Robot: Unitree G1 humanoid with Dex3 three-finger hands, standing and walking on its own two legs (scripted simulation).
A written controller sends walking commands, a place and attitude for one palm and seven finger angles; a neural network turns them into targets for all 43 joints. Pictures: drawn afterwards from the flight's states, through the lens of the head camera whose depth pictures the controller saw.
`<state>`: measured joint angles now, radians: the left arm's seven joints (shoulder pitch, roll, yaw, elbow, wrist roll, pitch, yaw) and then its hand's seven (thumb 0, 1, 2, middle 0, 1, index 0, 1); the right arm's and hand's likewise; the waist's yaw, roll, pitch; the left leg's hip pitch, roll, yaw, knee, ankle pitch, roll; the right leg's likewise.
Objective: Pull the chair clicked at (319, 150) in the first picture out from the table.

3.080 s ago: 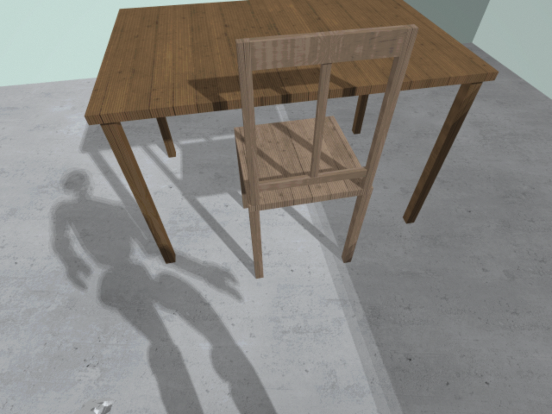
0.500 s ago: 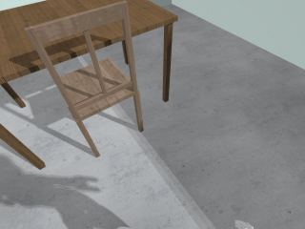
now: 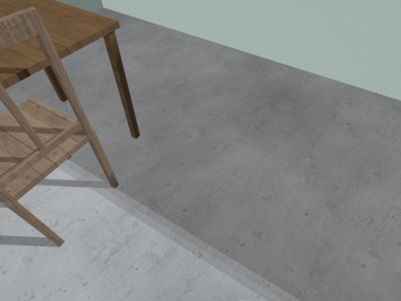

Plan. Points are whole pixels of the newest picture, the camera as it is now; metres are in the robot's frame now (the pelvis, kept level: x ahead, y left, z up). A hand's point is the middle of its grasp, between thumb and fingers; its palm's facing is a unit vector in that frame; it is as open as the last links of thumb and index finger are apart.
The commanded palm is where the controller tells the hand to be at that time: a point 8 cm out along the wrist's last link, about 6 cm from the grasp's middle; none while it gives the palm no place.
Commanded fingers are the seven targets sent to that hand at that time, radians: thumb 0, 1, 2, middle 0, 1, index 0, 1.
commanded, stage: walk to a spot facing it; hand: left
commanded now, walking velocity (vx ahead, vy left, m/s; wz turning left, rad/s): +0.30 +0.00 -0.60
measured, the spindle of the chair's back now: (15, 111) +0.62 +0.61 -0.05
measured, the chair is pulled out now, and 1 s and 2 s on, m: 0.00 0.00 0.00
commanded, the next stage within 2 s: turn to face it in 1.20 s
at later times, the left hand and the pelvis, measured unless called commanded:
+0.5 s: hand out of the picture +0.13 +0.16 -0.17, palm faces -0.12 -0.97 -0.19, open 7.4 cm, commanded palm none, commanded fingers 0.00 0.90 0.90 -0.20 -0.30 -0.20 -0.30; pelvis +0.14 -0.03 +0.00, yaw -13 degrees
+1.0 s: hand (166, 177) +0.48 +0.13 -0.16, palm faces -0.44 -0.88 -0.17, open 7.4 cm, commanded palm none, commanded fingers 0.00 0.90 0.90 -0.20 -0.30 -0.20 -0.30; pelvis +0.32 -0.01 +0.01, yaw -30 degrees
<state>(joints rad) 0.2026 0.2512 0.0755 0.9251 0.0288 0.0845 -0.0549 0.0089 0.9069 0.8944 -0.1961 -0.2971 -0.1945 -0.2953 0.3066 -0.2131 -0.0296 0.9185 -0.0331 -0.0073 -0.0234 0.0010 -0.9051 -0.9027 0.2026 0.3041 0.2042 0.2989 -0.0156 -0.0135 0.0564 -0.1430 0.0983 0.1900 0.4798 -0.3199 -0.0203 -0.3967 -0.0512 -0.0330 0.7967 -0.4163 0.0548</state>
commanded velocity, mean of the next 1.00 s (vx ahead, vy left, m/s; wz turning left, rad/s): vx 0.33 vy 0.00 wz -0.49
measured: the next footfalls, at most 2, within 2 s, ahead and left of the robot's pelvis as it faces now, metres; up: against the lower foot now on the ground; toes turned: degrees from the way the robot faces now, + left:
right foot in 0.06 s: +0.05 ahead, -0.13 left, +0.00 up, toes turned -7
left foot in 0.58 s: +0.36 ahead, +0.05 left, +0.00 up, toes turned -10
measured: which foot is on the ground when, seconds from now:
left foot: down 0.00-0.08, up 0.10-0.56, down 0.58-1.00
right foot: up 0.00-0.04, down 0.06-0.58, up 0.60-1.00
